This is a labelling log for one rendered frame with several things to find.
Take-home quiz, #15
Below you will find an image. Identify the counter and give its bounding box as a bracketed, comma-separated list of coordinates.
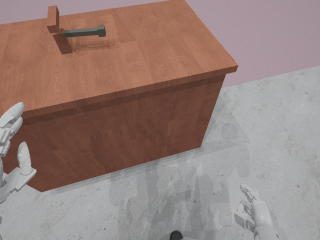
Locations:
[0, 0, 239, 193]

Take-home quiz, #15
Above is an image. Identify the right robot forearm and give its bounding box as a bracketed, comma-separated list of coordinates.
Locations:
[253, 225, 281, 240]

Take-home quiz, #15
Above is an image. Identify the robot right foot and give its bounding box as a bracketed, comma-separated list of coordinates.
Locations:
[169, 230, 183, 240]

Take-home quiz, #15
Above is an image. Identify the tap lever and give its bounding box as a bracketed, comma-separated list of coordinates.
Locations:
[63, 25, 106, 38]

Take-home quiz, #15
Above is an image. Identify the left robot hand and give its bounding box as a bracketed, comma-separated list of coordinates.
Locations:
[0, 102, 37, 204]

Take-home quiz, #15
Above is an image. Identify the right robot hand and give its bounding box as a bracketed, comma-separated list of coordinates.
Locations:
[234, 183, 274, 233]

